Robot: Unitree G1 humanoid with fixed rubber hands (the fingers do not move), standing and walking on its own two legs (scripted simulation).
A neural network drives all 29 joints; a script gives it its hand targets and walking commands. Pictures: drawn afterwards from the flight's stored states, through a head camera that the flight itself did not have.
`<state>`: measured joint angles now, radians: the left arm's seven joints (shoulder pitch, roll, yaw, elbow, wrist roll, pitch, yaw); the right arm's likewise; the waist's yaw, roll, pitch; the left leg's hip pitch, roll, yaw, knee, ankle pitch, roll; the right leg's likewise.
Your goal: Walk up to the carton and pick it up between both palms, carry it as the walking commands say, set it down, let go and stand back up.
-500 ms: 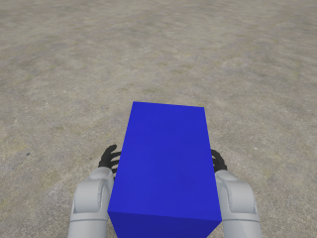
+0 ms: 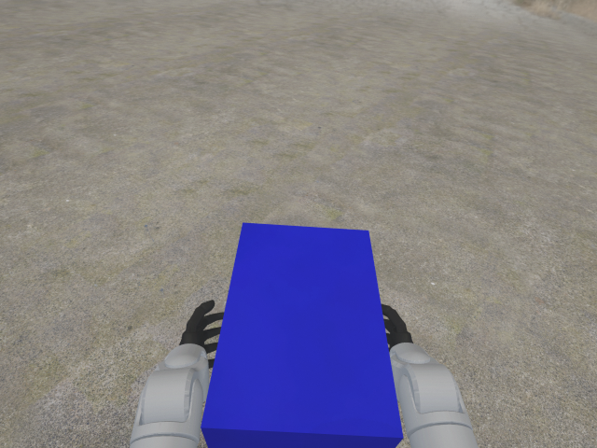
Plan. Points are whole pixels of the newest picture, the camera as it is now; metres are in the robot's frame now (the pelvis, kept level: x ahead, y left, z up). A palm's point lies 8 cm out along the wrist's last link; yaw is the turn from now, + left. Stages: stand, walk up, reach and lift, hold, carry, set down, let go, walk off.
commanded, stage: hold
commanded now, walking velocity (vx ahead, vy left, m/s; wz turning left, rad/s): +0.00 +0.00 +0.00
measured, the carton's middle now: (297, 362) +0.28 +0.01 -0.02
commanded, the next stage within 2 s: set down in 0.14 s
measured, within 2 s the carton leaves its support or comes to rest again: neither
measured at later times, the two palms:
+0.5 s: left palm (190, 352) +0.28 +0.17 +0.00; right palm (384, 360) +0.28 -0.11 -0.01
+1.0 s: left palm (202, 366) +0.30 +0.16 -0.08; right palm (373, 366) +0.31 -0.12 -0.08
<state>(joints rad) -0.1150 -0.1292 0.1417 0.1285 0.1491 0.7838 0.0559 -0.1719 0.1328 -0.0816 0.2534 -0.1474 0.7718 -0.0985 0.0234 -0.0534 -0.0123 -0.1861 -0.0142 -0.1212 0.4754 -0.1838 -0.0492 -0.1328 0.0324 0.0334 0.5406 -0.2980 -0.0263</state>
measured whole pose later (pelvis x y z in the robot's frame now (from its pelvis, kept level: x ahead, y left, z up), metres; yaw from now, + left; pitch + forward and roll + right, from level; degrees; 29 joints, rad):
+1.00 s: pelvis -0.01 +0.02 -0.03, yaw -1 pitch +12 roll +0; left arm -0.35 -0.18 0.34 0.54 0.24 0.31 0.03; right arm -0.42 0.10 -0.25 0.69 -0.20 0.31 -0.06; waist 0.04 -0.01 -0.02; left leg -0.70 -0.04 -0.12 0.73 -0.25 -0.04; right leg -0.64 0.08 0.10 0.77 -0.35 0.00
